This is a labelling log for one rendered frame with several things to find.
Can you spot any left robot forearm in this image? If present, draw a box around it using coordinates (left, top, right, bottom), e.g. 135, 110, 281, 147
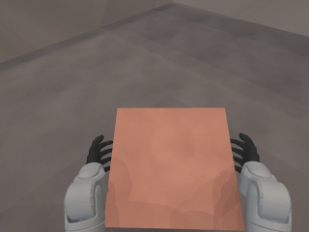
64, 162, 109, 232

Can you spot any right robot forearm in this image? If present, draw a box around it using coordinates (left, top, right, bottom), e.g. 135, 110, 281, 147
239, 161, 292, 232

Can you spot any left robot hand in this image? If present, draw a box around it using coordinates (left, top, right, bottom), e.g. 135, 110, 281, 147
86, 135, 113, 172

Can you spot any right robot hand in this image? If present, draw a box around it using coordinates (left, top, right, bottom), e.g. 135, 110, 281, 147
230, 133, 260, 174

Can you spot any carton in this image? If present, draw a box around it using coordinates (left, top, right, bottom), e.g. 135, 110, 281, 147
104, 107, 245, 231

